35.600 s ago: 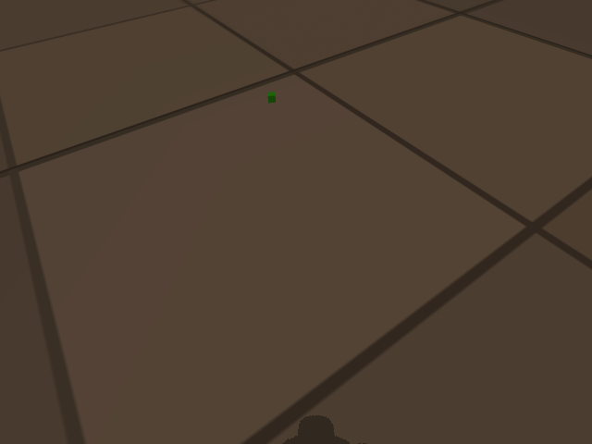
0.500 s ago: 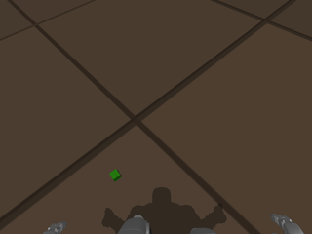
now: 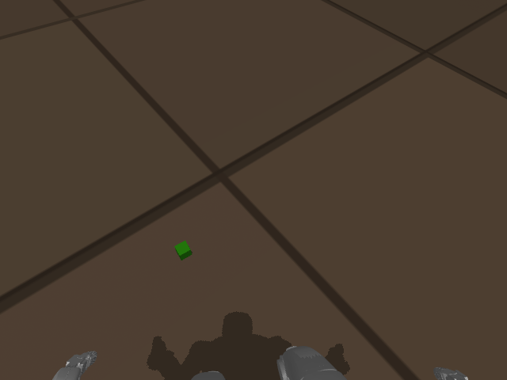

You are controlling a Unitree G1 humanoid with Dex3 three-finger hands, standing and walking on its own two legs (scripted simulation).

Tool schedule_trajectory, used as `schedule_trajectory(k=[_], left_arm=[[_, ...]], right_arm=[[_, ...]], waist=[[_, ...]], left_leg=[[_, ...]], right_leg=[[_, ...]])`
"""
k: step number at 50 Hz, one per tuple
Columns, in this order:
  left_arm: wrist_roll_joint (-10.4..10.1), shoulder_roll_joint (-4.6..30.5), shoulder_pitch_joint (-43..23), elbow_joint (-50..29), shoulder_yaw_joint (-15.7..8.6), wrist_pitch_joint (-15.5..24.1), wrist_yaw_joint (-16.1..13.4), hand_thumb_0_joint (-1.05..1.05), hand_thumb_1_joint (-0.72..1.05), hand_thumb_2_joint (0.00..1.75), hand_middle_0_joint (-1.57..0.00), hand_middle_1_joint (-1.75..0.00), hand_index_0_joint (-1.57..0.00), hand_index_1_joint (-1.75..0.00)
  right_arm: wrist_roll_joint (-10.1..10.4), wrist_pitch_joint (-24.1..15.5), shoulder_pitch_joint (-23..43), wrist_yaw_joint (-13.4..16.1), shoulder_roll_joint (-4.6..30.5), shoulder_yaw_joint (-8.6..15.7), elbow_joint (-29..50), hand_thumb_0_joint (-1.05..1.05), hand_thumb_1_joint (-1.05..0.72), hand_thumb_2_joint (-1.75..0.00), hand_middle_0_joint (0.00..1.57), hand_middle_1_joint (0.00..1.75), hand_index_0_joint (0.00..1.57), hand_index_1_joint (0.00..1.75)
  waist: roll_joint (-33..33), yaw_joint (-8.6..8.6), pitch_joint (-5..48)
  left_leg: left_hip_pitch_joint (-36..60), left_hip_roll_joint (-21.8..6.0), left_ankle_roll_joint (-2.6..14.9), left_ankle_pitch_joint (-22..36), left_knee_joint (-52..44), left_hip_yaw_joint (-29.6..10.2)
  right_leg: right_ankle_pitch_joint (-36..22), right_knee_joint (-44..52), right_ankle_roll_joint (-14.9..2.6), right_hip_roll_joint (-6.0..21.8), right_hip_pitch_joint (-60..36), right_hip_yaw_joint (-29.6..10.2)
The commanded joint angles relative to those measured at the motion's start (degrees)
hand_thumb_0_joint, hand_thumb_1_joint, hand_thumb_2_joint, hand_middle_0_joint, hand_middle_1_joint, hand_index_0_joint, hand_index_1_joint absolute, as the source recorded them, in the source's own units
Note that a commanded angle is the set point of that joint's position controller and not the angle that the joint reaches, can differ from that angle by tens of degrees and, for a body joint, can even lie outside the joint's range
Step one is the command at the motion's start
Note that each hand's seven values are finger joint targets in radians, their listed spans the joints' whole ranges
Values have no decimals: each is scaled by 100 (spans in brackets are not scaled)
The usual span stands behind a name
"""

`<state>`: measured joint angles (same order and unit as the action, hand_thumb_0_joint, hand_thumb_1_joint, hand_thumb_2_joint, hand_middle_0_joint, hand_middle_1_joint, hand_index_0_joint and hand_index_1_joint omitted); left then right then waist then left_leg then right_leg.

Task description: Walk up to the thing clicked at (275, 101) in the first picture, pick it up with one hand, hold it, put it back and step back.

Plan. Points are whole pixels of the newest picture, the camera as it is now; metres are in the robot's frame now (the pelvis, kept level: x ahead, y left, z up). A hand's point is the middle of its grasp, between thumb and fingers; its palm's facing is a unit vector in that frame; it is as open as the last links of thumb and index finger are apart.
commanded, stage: step back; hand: left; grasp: from above
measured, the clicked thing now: (183, 250) +0.63 +0.28 -0.74
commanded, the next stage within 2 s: stand in 1.90 s
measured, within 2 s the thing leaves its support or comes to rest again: neither
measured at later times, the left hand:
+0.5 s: hand out of the picture -0.07 +0.22 -0.13, palm faces +0.02 -0.90 -0.43, open 7.4 cm
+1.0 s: hand out of the picture -0.29 +0.20 -0.16, palm faces -0.01 -0.92 -0.39, open 7.4 cm
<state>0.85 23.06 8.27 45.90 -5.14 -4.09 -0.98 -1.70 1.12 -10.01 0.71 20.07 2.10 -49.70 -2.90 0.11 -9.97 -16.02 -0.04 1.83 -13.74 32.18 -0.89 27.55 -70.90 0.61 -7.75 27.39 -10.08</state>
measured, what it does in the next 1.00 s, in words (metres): walks backwards: right foot, then left foot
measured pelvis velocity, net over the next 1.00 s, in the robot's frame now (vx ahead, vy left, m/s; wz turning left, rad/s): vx -0.34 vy -0.07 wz -0.02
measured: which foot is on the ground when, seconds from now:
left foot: down 0.00-0.26, up 0.28-0.58, down 0.60-1.00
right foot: up 0.00-0.20, down 0.22-0.62, up 0.64-0.92, down 0.94-1.00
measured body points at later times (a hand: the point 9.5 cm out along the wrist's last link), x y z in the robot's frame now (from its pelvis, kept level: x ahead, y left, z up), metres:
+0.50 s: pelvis -0.17 -0.05 -0.01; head -0.12 -0.07 +0.44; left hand -0.08 +0.26 -0.10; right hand -0.10 -0.37 -0.14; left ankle -0.20 +0.08 -0.68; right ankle -0.13 -0.16 -0.73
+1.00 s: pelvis -0.34 -0.07 -0.01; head -0.32 -0.07 +0.44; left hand -0.29 +0.25 -0.13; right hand -0.22 -0.38 -0.12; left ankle -0.26 +0.06 -0.72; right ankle -0.37 -0.19 -0.74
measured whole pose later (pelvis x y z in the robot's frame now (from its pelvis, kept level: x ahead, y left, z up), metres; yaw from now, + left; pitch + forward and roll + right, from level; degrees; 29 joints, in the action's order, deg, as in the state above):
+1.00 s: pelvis -0.34 -0.07 -0.01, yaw -1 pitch -3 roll -2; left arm 2.7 21.1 13.7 54.1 -3.9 -0.4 0.1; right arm -2.2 2.3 -7.5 0.0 22.3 3.2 -49.8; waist 2.1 1.6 -6.4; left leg -24.1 -2.4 0.2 -21.2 42.2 -2.1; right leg 21.4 -35.0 -0.6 -2.8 11.0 -2.4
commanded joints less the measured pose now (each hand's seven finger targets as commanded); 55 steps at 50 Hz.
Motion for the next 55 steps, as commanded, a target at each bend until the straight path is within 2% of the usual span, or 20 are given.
schedule_trajectory(k=[1, 5, 10, 11, 12, 13, 14, 17, 23, 27, 29, 30, 32, 36, 42, 46, 48, 49, 52, 55], left_arm=[[49, 963, 170, -411, -298, 124, -27, 0, 90, 90, -20, -30, -20, -30], [47, 899, 214, -371, -248, 146, 30, 0, 90, 90, -20, -30, -20, -30], [81, 842, 1337, 234, -285, 194, 115, 0, 90, 90, -20, -30, -20, -30], [169, 1040, 1292, 208, -356, 233, 106, 0, 90, 90, -20, -30, -20, -30], [228, 1504, 1174, 38, -464, 267, 107, 0, 90, 90, -20, -30, -20, -30], [225, 2111, 586, -230, -556, 228, 90, 0, 90, 90, -20, -30, -20, -30], [194, 1984, 230, -409, -498, 258, 84, 0, 90, 90, -20, -30, -20, -30], [198, 1267, -618, -546, -355, 299, -12, 0, 90, 90, -20, -30, -20, -30], [176, 1201, 271, -521, -328, 258, -123, 0, 90, 90, -20, -30, -20, -30], [99, 1309, -99, -646, -311, 217, -145, 0, 90, 90, -20, -30, -20, -30], [40, 1286, -207, -635, -209, 149, -93, 0, 90, 90, -20, -30, -20, -30], [51, 1075, -54, -658, -108, 123, -76, 0, 90, 90, -20, -30, -20, -30], [16, 1088, -559, -739, -222, 130, -151, 0, 90, 90, -20, -30, -20, -30], [-59, 1014, 0, -301, -223, 63, -145, 0, 90, 90, -20, -30, -20, -30], [80, 899, 33, -170, -122, 331, 45, 0, 90, 90, -20, -30, -20, -30], [130, 915, 864, 519, -180, 519, 36, 0, 90, 90, -20, -30, -20, -30], [243, 1691, 644, 396, -367, 603, 7, 0, 90, 90, -20, -30, -20, -30], [250, 1999, 121, 264, -397, 600, 3, 0, 90, 90, -20, -30, -20, -30], [181, 1380, -275, 287, -245, 719, -13, 0, 90, 90, -20, -30, -20, -30], [214, 1419, -12, 392, -248, 699, 65, 0, 90, 90, -20, -30, -20, -30]], right_arm=[[8, -165, -17, 143, 1507, 489, 558, 0, -90, -90, 20, 30, 20, 30], [-28, -117, -66, 109, 1670, 538, 610, 0, -90, -90, 20, 30, 20, 30], [-4, 60, 396, 53, 1817, 543, 723, 0, -90, -90, 20, 30, 20, 30], [39, 91, 300, 35, 1570, 465, 714, 0, -90, -90, 20, 30, 20, 30], [88, 83, 234, 36, 1146, 342, 834, 0, -90, -90, 20, 30, 20, 30], [84, 84, 669, 180, 1231, 426, 879, 0, -90, -90, 20, 30, 20, 30], [64, 107, 610, 198, 1484, 488, 801, 0, -90, -90, 20, 30, 20, 30], [166, 42, -207, 162, 1351, 397, 433, 0, -90, -90, 20, 30, 20, 30], [58, 8, 22, 163, 1244, 314, 553, 0, -90, -90, 20, 30, 20, 30], [20, 18, -610, 128, 1238, 371, 375, 0, -90, -90, 20, 30, 20, 30], [44, -1, -1016, 92, 1240, 422, 99, 0, -90, -90, 20, 30, 20, 30], [-28, -8, -896, 85, 1424, 496, 153, 0, -90, -90, 20, 30, 20, 30], [-63, 7, -365, 10, 2383, 642, 440, 0, -90, -90, 20, 30, 20, 30], [-82, -73, 362, 132, 1685, 398, 536, 0, -90, -90, 20, 30, 20, 30], [-76, -123, -92, 60, 1592, 482, 392, 0, -90, -90, 20, 30, 20, 30], [-95, 31, 200, -28, 1570, 449, 393, 0, -90, -90, 20, 30, 20, 30], [-41, 4, 432, -49, 1030, 307, 533, 0, -90, -90, 20, 30, 20, 30], [-55, 7, 652, -10, 1329, 426, 454, 0, -90, -90, 20, 30, 20, 30], [88, -103, 268, -94, 1233, 368, 105, 0, -90, -90, 20, 30, 20, 30], [25, -171, 230, -166, 1248, 362, 42, 0, -90, -90, 20, 30, 20, 30]], waist=[[984, -144, 1093], [1300, -263, 1291], [1511, 240, 1561], [959, 225, 1407], [-596, 217, 1108], [-1523, 487, 729], [-1071, 318, 393], [-575, -254, 600], [-795, 378, 927], [-941, 123, 1357], [-469, -121, 1525], [-37, -70, 1434], [1753, -331, 1154], [875, 216, 883], [1220, -233, 1335], [1070, 162, 1147], [-712, 323, 773], [-676, 329, 276], [-254, 26, 339], [-618, 202, 429]], left_leg=[[1199, -1429, 1197, 2279, -782, -1280], [1197, -1472, 1210, 1553, -831, -1260], [42, -1281, 660, 661, -510, -1021], [-675, -868, 334, -41, -54, -889], [-1759, 183, -48, -1308, 1142, -470], [-1425, 536, -258, -2202, 2541, -522], [-1169, 435, -307, -1979, 3344, -943], [-1108, 771, -275, -1103, 3667, -823], [-1456, 454, -374, -1746, 2465, -446], [-563, 92, -158, -1486, 746, -215], [354, 244, -33, -139, -641, 209], [782, -231, 155, 298, -904, -573], [-157, -2417, 1632, 1687, -1429, -3109], [-159, -1463, 1081, 2837, -731, -1344], [1196, -1383, 1101, -447, -873, -1355], [-392, -1031, 596, -1073, -346, -829], [-1703, 71, -129, -1716, 1150, -235], [-989, -100, -247, -1730, 1886, -798], [-830, 72, -240, -938, 1748, -685], [-525, 77, -252, -1182, 1046, -363]], right_leg=[[123, 391, 209, 240, 257, -47], [247, 1725, 202, 447, -263, 377], [-874, 4513, -215, 646, -2023, 1042], [-876, 4761, -303, 926, -2244, 427], [-465, 5216, -593, 2058, -2142, -1345], [-591, 5703, -1580, 3158, -392, -2274], [-434, 5822, -1686, 3162, 311, -2171], [-2479, 4817, -968, 1996, -508, -94], [-3768, 4314, -1281, 2371, -2282, -264], [-4018, 4014, -1196, 2523, -2345, -361], [-3248, 3592, -805, 2119, -1858, 125], [-2415, 3230, -508, 1806, -1064, 263], [1149, 882, -48, 536, -189, 726], [284, -642, -147, 212, -5, -89], [323, 2510, 53, 678, -267, 576], [-800, 5049, -286, 527, -2278, 893], [1714, 5835, -1019, 2371, -1665, -2114], [2279, 5993, -1541, 3030, -73, -2617], [513, 5440, -1015, 2087, -763, -940], [1084, 5470, -918, 1950, -909, -675]])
